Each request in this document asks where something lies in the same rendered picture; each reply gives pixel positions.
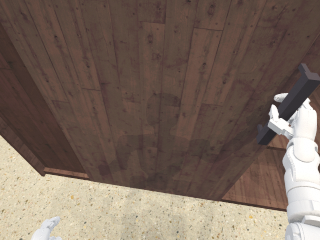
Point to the handle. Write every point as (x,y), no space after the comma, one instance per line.
(302,89)

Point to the robot right upper arm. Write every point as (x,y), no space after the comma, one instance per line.
(301,231)

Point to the robot right forearm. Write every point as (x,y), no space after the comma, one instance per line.
(302,181)

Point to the wardrobe door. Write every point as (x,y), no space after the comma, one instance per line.
(25,111)
(164,95)

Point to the right robot hand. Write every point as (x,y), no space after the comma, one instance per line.
(303,121)

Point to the left robot hand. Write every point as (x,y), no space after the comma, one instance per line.
(43,233)

